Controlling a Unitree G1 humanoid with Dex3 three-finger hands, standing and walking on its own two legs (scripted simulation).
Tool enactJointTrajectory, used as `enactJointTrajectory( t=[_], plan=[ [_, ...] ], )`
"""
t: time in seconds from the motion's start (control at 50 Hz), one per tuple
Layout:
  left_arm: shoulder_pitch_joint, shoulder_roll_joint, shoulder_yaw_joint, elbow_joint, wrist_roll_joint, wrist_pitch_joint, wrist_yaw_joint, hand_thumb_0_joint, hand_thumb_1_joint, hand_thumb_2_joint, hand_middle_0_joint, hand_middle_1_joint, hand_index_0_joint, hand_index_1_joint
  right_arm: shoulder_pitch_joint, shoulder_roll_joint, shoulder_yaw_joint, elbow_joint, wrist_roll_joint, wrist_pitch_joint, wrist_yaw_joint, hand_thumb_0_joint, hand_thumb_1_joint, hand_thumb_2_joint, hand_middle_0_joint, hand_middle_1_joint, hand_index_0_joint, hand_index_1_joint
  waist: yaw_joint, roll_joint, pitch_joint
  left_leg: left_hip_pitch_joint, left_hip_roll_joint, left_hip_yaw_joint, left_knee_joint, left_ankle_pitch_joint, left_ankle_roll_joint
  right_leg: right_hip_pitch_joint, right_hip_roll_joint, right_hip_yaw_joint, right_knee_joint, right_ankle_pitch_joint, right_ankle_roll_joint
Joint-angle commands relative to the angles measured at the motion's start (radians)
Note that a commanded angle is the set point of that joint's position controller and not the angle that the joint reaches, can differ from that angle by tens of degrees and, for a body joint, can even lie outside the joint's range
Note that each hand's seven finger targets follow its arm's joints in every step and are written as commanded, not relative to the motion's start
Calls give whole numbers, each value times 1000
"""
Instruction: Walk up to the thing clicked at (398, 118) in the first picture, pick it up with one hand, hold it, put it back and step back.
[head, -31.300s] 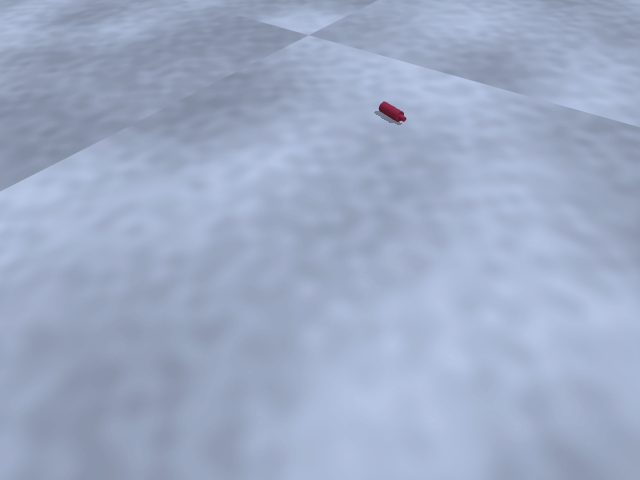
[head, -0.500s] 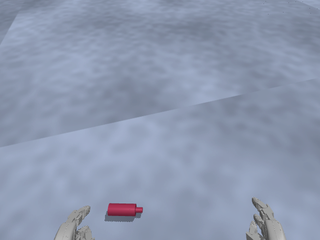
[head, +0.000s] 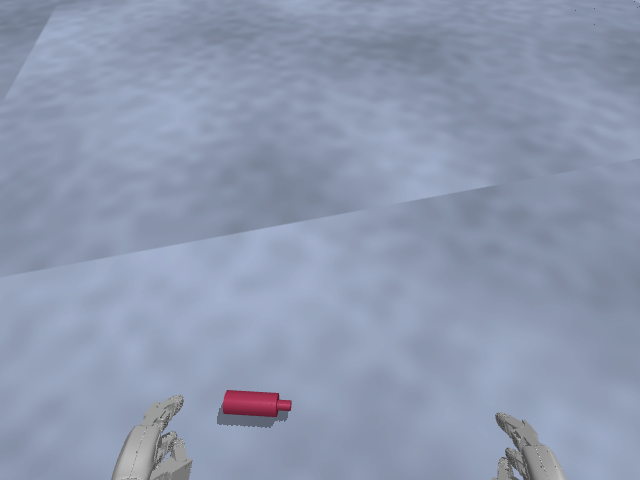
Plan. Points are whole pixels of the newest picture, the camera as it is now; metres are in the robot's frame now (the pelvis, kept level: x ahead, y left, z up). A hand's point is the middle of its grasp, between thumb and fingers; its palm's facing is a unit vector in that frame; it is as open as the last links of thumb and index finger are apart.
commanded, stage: stand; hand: left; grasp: from above
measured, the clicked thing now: (258, 403) +0.45 +0.22 -0.69
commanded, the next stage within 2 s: none
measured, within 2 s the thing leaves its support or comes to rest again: neither
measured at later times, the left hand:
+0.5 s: hand out of the picture +0.04 +0.23 -0.11, palm faces +0.03 -0.95 -0.32, open 7.4 cm
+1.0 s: hand out of the picture +0.04 +0.22 -0.10, palm faces +0.01 -0.94 -0.34, open 7.4 cm
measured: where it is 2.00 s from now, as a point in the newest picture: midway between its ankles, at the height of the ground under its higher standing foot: outside the picture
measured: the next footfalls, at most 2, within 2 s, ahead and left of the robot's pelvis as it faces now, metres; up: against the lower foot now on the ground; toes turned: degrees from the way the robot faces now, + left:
none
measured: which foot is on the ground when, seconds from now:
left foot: down 0.00-1.00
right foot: down 0.00-1.00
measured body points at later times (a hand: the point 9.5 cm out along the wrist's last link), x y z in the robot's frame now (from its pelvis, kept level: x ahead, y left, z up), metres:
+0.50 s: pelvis +0.00 +0.00 +0.05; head -0.01 +0.00 +0.50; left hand +0.03 +0.28 -0.09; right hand +0.05 -0.27 -0.09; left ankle +0.00 +0.12 -0.69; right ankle +0.03 -0.15 -0.69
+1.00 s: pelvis -0.01 -0.02 +0.06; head -0.01 -0.03 +0.51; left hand +0.04 +0.27 -0.08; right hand +0.03 -0.31 -0.09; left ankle +0.00 +0.12 -0.69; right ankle +0.03 -0.15 -0.69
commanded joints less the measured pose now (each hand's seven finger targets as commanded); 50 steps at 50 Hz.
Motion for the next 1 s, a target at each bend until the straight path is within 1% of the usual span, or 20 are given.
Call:
enactJointTrajectory(
  t=[0.0, 0.04, 0.08, 0.1, 0.14, 0.18, 0.22, 0.26, 0.28, 0.32, 0.36, 0.4, 0.5, 0.52, 0.56, 0.62, 0.66, 0.82, 0.88, 0.98],
  plan=[
    [-81, 180, 92, 183, 35, -164, 6, 0, 899, 900, -200, -300, -200, -300, -47, -193, -91, -10, 27, 44, 61, 0, -900, -900, 200, 300, 200, 300, 21, -43, -74, 117, 8, -64, -270, 261, 57, 215, -40, 88, -187, 146, -94],
    [-110, 188, 96, 266, 23, -177, 5, 0, 899, 900, -200, -300, -200, -300, -52, -186, -99, 17, 40, 52, 71, 0, -900, -900, 200, 300, 200, 300, 18, -83, -95, 159, 4, -48, -262, 280, 46, 245, -58, 95, -225, 190, -89],
    [-137, 187, 90, 358, 24, -194, 7, 0, 899, 900, -200, -300, -200, -300, -45, -178, -103, 68, 38, 67, 78, 0, -900, -900, 200, 300, 200, 300, 5, -80, -58, 189, 1, -42, -291, 242, 44, 238, -70, 106, -282, 165, -81],
    [-145, 188, 92, 394, 23, -203, 7, 0, 899, 900, -200, -300, -200, -300, -36, -185, -106, 88, 35, 71, 78, 0, -900, -900, 200, 300, 200, 300, 2, -49, -60, 217, 9, -53, -309, 266, 46, 244, -67, 99, -284, 192, -74],
    [-162, 187, 93, 459, 18, -212, 6, 0, 899, 900, -200, -300, -200, -300, -35, -188, -107, 119, 30, 85, 77, 0, -900, -900, 200, 300, 200, 300, 0, -9, -2, 213, 21, -70, -376, 192, 49, 234, -59, 91, -325, 106, -62],
    [-166, 173, 89, 519, 12, -216, 4, 0, 899, 900, -200, -300, -200, -300, -40, -199, -106, 144, 32, 88, 76, 0, -900, -900, 200, 300, 200, 300, 5, 55, 19, 213, 53, -115, -458, 197, 53, 276, -34, 53, -315, 147, -50],
    [-144, 169, 87, 585, 12, -223, 3, 0, 899, 900, -200, -300, -200, -300, -57, -201, -104, 170, 37, 89, 73, 0, -900, -900, 200, 300, 200, 300, 19, 41, 13, 252, 62, -116, -482, 286, 44, 321, -36, 48, -343, 218, -49],
    [-146, 182, 87, 640, 11, -230, 3, 0, 899, 900, -200, -300, -200, -300, -43, -202, -102, 199, 43, 97, 68, 0, -900, -900, 200, 300, 200, 300, 11, 10, 33, 245, 52, -102, -504, 286, 37, 383, -50, 63, -394, 246, -51],
    [-152, 188, 88, 658, 8, -231, 4, 0, 899, 900, -200, -300, -200, -300, -33, -205, -102, 213, 45, 98, 65, 0, -900, -900, 200, 300, 200, 300, 5, 4, 13, 297, 54, -94, -510, 343, 33, 387, -55, 65, -397, 296, -53],
    [-148, 190, 85, 699, 5, -228, 7, 0, 899, 900, -200, -300, -200, -300, -34, -215, -102, 239, 49, 101, 61, 0, -900, -900, 200, 300, 200, 300, 7, 20, 31, 328, 59, -97, -548, 346, 28, 389, -51, 56, -421, 286, -51],
    [-154, 189, 81, 738, 3, -224, 6, 0, 899, 900, -200, -300, -200, -300, -31, -218, -100, 263, 50, 109, 60, 0, -900, -900, 200, 300, 200, 300, 5, 29, 75, 301, 62, -103, -600, 240, 29, 403, -49, 57, -455, 222, -45],
    [-145, 201, 80, 771, 4, -229, 6, 0, 899, 900, -200, -300, -200, -300, -29, -216, -99, 283, 54, 111, 61, 0, -900, -900, 200, 300, 200, 300, 6, -4, 67, 337, 58, -88, -593, 271, 26, 420, -63, 73, -487, 235, -48],
    [-150, 199, 71, 827, 5, -230, 8, 0, 899, 900, -200, -300, -200, -300, -30, -216, -96, 320, 58, 115, 62, 0, -900, -900, 200, 300, 200, 300, 3, -26, 89, 380, 60, -79, -618, 304, 18, 423, -67, 73, -532, 236, -41],
    [-167, 203, 70, 829, 4, -231, 7, 0, 899, 900, -200, -300, -200, -300, -15, -220, -95, 329, 59, 115, 61, 0, -900, -900, 200, 300, 200, 300, -6, -20, 86, 378, 62, -82, -638, 299, 18, 431, -66, 74, -538, 239, -38],
    [-161, 204, 69, 845, 4, -229, 6, 0, 899, 900, -200, -300, -200, -300, -30, -221, -93, 336, 58, 120, 64, 0, -900, -900, 200, 300, 200, 300, 4, -11, 119, 354, 62, -88, -658, 237, 18, 428, -61, 70, -551, 202, -35],
    [-168, 208, 68, 858, 3, -229, 5, 0, 899, 900, -200, -300, -200, -300, -35, -222, -91, 344, 60, 119, 65, 0, -900, -900, 200, 300, 200, 300, 2, -13, 113, 378, 68, -84, -671, 242, 15, 419, -63, 75, -560, 202, -36],
    [-169, 216, 69, 866, 2, -228, 4, 0, 899, 900, -200, -300, -200, -300, -32, -218, -89, 352, 60, 122, 67, 0, -900, -900, 200, 300, 200, 300, 1, -17, 135, 359, 69, -87, -684, 194, 15, 411, -61, 77, -571, 163, -35],
    [-191, 238, 67, 879, -1, -234, -1, 0, 899, 900, -200, -300, -200, -300, -35, -219, -84, 366, 62, 123, 77, 0, -900, -900, 200, 300, 200, 300, -2, -52, 137, 376, 61, -67, -667, 191, 12, 382, -73, 110, -623, 65, -40],
    [-202, 242, 66, 878, -4, -234, -3, 0, 899, 900, -200, -300, -200, -300, -34, -227, -82, 369, 62, 124, 79, 0, -900, -900, 200, 300, 200, 300, -4, -21, 127, 360, 63, -64, -669, 177, 14, 397, -74, 113, -623, 81, -41],
    [-213, 244, 67, 882, -7, -238, -5, 0, 899, 900, -200, -300, -200, -300, -40, -235, -77, 376, 64, 118, 79, 0, -900, -900, 200, 300, 200, 300, -2, -32, 94, 403, 73, -60, -661, 254, 14, 407, -79, 116, -618, 128, -45]
  ],
)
